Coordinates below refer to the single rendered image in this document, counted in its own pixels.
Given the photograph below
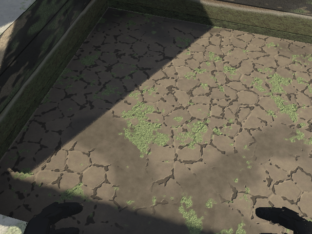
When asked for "right robot hand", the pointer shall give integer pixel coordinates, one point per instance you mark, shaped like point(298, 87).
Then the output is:
point(285, 217)

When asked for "left robot hand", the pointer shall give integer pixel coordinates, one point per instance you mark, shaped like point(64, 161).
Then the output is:
point(41, 224)

